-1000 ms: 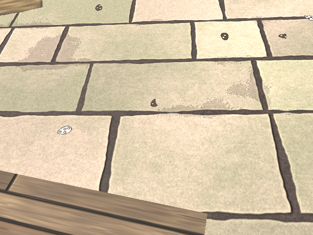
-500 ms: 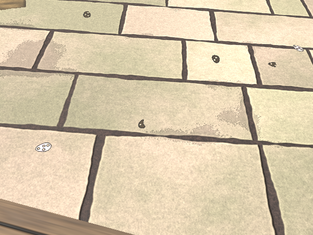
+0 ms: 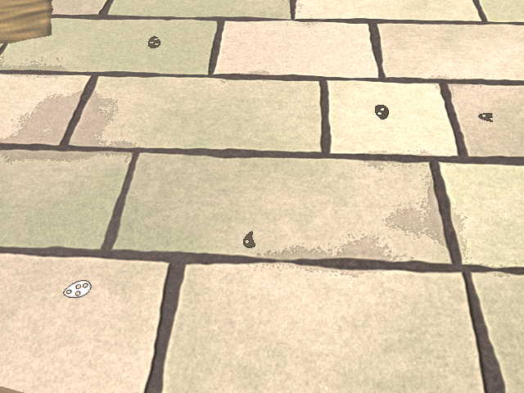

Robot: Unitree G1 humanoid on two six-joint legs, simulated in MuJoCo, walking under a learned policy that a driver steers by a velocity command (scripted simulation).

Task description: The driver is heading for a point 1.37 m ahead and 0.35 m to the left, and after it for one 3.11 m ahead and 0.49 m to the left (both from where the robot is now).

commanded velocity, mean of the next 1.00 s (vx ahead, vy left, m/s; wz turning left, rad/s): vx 0.09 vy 0.00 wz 0.00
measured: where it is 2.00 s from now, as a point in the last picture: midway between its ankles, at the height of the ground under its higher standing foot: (295, 322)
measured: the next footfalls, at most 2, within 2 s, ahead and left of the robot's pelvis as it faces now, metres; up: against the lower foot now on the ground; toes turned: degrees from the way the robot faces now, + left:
left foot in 0.08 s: +0.06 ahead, +0.13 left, +0.00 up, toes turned +0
right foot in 1.00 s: +0.21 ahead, -0.10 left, +0.00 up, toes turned -4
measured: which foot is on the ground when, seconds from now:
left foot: up 0.00-0.06, down 0.08-1.00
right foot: down 0.00-0.74, up 0.76-0.98, down 1.00-1.00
